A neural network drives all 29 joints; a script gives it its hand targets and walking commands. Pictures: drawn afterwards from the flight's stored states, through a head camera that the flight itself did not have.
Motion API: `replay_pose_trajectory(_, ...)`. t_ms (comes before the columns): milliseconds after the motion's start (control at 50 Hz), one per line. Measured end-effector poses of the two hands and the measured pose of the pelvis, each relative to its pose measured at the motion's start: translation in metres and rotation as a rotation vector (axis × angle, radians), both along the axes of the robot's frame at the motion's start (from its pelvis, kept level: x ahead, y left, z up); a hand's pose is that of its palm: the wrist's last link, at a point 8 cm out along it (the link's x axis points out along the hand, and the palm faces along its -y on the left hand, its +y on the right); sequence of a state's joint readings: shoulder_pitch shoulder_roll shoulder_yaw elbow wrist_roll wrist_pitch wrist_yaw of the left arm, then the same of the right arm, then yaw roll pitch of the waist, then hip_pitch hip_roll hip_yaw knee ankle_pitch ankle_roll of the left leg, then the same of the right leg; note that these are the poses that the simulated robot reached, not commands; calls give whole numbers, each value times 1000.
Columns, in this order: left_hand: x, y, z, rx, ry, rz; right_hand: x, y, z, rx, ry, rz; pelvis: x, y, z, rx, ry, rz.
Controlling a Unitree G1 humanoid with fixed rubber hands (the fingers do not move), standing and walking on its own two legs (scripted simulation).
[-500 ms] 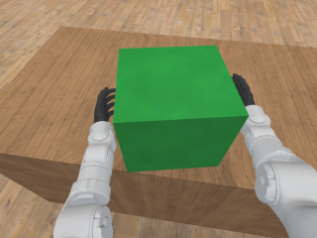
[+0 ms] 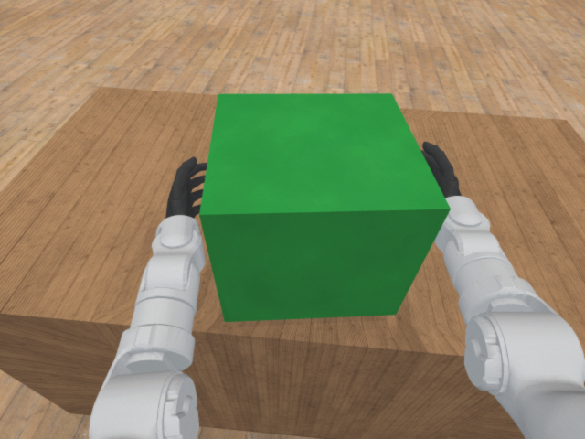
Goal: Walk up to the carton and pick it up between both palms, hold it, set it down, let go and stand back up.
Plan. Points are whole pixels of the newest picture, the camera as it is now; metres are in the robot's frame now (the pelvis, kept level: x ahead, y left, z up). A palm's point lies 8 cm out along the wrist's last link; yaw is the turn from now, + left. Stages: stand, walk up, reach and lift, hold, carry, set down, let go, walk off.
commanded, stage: reach and lift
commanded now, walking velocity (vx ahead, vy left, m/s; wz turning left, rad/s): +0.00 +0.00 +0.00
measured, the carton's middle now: (309, 206) +0.45 -0.01 +0.08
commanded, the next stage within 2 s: none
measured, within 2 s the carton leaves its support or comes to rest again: neither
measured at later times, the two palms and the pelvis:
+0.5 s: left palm (165, 195) +0.38 +0.18 +0.16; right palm (448, 190) +0.39 -0.19 +0.17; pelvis +0.01 +0.01 +0.00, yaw +1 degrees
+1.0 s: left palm (155, 173) +0.37 +0.18 +0.20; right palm (463, 189) +0.36 -0.18 +0.19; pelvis +0.00 +0.02 +0.00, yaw +0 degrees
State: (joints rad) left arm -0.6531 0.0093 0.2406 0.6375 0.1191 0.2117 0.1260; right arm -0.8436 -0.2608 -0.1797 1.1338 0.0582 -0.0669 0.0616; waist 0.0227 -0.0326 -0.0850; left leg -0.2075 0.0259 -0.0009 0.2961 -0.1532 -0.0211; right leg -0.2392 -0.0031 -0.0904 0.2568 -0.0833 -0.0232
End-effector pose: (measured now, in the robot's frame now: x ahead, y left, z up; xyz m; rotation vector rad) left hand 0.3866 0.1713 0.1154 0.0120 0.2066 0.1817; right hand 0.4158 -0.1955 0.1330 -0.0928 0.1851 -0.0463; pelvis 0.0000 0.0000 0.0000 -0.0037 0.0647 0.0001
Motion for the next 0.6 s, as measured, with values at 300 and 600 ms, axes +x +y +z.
replay_pose_trajectory(300,-7,4,28,30,-1,-10,-12,3,11,58,0,-18,8,8,0,-8,-54,8)
replay_pose_trajectory(600,-18,15,53,32,-36,-37,-31,14,35,68,-28,-54,5,11,0,-9,-121,17)
